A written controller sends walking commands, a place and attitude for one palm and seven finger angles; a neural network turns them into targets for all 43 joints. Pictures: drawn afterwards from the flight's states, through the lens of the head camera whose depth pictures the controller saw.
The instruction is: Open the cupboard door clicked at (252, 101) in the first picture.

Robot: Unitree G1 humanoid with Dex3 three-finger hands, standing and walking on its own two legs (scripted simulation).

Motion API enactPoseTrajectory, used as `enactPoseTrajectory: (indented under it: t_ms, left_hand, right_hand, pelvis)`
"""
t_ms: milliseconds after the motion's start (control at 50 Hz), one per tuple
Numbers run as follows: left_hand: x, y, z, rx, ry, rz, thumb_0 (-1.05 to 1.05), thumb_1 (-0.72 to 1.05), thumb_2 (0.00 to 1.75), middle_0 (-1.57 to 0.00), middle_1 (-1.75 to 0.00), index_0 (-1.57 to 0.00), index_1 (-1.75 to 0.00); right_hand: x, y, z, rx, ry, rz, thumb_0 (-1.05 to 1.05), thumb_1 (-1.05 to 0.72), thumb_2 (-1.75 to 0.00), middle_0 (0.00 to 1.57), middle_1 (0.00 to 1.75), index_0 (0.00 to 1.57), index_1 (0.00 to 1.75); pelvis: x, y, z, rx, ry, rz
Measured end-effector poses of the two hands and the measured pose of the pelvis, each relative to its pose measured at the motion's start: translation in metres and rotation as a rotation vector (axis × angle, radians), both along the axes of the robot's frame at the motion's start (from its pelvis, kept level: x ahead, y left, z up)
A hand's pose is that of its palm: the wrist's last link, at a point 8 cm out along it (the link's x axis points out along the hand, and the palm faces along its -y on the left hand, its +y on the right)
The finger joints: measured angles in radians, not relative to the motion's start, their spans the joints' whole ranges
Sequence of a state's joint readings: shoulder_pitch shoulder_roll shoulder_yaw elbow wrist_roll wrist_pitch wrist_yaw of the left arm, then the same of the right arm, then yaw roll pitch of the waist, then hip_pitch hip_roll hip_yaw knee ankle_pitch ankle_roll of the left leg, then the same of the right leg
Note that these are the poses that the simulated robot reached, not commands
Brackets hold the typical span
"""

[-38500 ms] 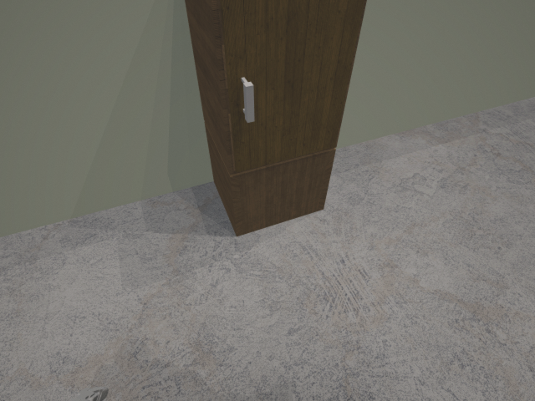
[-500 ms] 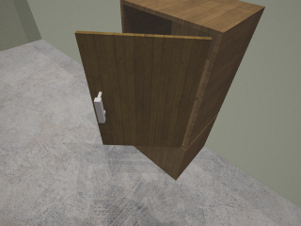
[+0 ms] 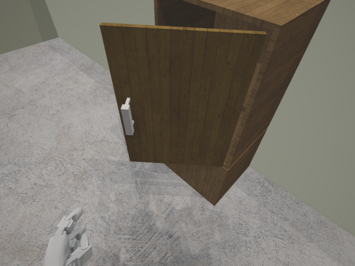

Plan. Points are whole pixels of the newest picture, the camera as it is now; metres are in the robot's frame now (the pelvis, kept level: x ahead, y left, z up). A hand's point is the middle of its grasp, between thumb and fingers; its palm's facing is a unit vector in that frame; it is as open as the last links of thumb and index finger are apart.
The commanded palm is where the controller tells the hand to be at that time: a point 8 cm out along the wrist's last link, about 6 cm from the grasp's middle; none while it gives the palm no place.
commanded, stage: raise the hand with hooked fingers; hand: left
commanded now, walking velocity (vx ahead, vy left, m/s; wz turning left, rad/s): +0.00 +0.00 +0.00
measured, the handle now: (129, 116) +0.58 +0.18 -0.03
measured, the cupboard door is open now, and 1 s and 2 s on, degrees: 41 41 41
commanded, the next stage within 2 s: move the hooked fingers beside the handle in 1.94 s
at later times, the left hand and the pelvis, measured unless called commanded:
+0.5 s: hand (94, 229) +0.22 +0.20 -0.05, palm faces +0.01 -1.00 -0.07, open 10.0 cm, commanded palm +0.19 +0.26 -0.04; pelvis +0.01 -0.03 -0.09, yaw +1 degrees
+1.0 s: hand (88, 207) +0.26 +0.22 -0.03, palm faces +0.01 -1.00 -0.05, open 13.0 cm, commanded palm +0.25 +0.28 -0.03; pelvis +0.03 -0.02 -0.08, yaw +0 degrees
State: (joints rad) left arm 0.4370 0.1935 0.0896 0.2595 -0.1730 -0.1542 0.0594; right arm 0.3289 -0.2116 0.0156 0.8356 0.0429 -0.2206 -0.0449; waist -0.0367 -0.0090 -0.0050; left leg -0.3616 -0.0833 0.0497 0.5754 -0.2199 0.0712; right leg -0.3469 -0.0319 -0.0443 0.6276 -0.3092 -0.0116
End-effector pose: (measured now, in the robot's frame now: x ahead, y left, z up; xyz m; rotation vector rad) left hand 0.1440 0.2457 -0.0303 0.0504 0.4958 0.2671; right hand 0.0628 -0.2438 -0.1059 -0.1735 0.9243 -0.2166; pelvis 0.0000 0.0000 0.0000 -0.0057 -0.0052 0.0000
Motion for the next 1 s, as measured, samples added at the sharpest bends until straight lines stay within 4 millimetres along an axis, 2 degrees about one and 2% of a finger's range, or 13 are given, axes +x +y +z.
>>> enactPoseTrajectory:
  t_ms: [60, 120, 180, 240, 280, 320, 360, 420, 500, 560, 680, 820, 1000]
  left_hand:
    - [0.037, 0.002, 0.026, 0.002, -0.333, -0.055, 0.01, 0.82, 0.86, -0.2, -0.35, -0.2, -0.36]
    - [0.049, -0.003, 0.02, 0.011, -0.546, -0.194, 0.01, 0.77, 0.83, -0.2, -0.39, -0.2, -0.39]
    - [0.043, -0.007, -0.011, -0.021, -0.529, -0.305, 0.0, 0.7, 0.81, -0.21, -0.43, -0.21, -0.43]
    - [0.027, -0.005, -0.041, -0.09, -0.413, -0.272, 0.01, 0.64, 0.78, -0.22, -0.47, -0.22, -0.47]
    - [0.016, -0.003, -0.046, -0.094, -0.371, -0.22, 0.01, 0.59, 0.76, -0.22, -0.5, -0.22, -0.5]
    - [0.011, -0.001, -0.039, -0.061, -0.375, -0.184, 0.01, 0.54, 0.74, -0.22, -0.53, -0.22, -0.53]
    - [0.012, 0.001, -0.027, -0.015, -0.413, -0.178, 0.01, 0.5, 0.72, -0.23, -0.56, -0.23, -0.56]
    - [0.026, 0.004, -0.015, 0.029, -0.463, -0.213, 0.01, 0.42, 0.69, -0.23, -0.6, -0.23, -0.61]
    - [0.053, 0.009, -0.016, 0.01, -0.424, -0.273, 0.01, 0.33, 0.65, -0.24, -0.66, -0.24, -0.67]
    - [0.068, 0.014, -0.016, -0.017, -0.374, -0.285, 0.01, 0.26, 0.62, -0.24, -0.71, -0.24, -0.71]
    - [0.083, 0.019, -0.004, -0.005, -0.392, -0.262, 0.01, 0.12, 0.56, -0.25, -0.8, -0.25, -0.8]
    - [0.091, 0.022, -0.007, -0.006, -0.41, -0.269, 0.0, -0.04, 0.49, -0.26, -0.9, -0.26, -0.91]
    - [0.099, 0.033, -0.001, -0.001, -0.448, -0.272, 0.0, -0.25, 0.4, -0.28, -1.04, -0.28, -1.04]
  right_hand:
    - [0.041, -0.005, -0.001, -0.016, -0.151, 0.069, 0.01, -0.9, -0.9, 0.2, 0.3, 0.2, 0.3]
    - [0.082, -0.013, -0.002, -0.043, -0.297, 0.128, 0.01, -0.9, -0.9, 0.2, 0.3, 0.2, 0.3]
    - [0.116, -0.019, -0.002, -0.068, -0.406, 0.174, 0.01, -0.9, -0.9, 0.2, 0.3, 0.2, 0.3]
    - [0.141, -0.019, -0.002, -0.089, -0.456, 0.205, 0.01, -0.9, -0.9, 0.2, 0.3, 0.2, 0.3]
    - [0.152, -0.015, -0.003, -0.098, -0.458, 0.222, 0.01, -0.9, -0.9, 0.2, 0.3, 0.2, 0.3]
    - [0.159, -0.011, -0.007, -0.1, -0.437, 0.242, 0.01, -0.9, -0.9, 0.2, 0.3, 0.2, 0.3]
    - [0.162, -0.005, -0.015, -0.095, -0.399, 0.263, 0.01, -0.9, -0.9, 0.2, 0.3, 0.2, 0.3]
    - [0.161, 0.001, -0.032, -0.07, -0.334, 0.275, 0.01, -0.9, -0.9, 0.2, 0.3, 0.2, 0.3]
    - [0.15, 0.002, -0.051, -0.027, -0.256, 0.231, 0.01, -0.9, -0.9, 0.2, 0.3, 0.21, 0.3]
    - [0.139, -0.001, -0.057, -0.008, -0.216, 0.178, 0.01, -0.9, -0.9, 0.21, 0.3, 0.21, 0.3]
    - [0.122, -0.017, -0.055, -0.025, -0.178, 0.11, 0.02, -0.9, -0.9, 0.21, 0.3, 0.21, 0.3]
    - [0.12, -0.034, -0.048, -0.081, -0.172, 0.101, 0.02, -0.9, -0.9, 0.2, 0.3, 0.2, 0.3]
    - [0.128, -0.03, -0.033, -0.098, -0.209, 0.128, 0.01, -0.9, -0.9, 0.2, 0.3, 0.2, 0.3]
  pelvis:
    - [-0.008, -0.003, -0.02, -0.007, 0.083, 0.004]
    - [-0.013, -0.008, -0.05, -0.009, 0.162, -0.014]
    - [-0.015, -0.012, -0.077, -0.012, 0.204, -0.016]
    - [-0.011, -0.016, -0.091, -0.02, 0.226, -0.01]
    - [-0.007, -0.019, -0.093, -0.033, 0.233, -0.003]
    - [-0.002, -0.021, -0.094, -0.047, 0.242, 0.006]
    - [0.002, -0.024, -0.093, -0.061, 0.255, 0.017]
    - [0.007, -0.028, -0.094, -0.076, 0.279, 0.027]
    - [0.013, -0.03, -0.093, -0.08, 0.303, 0.022]
    - [0.018, -0.031, -0.09, -0.075, 0.31, 0.012]
    - [0.028, -0.028, -0.083, -0.06, 0.318, -0.001]
    - [0.03, -0.025, -0.083, -0.055, 0.319, -0.004]
    - [0.026, -0.023, -0.079, -0.062, 0.303, 0.001]
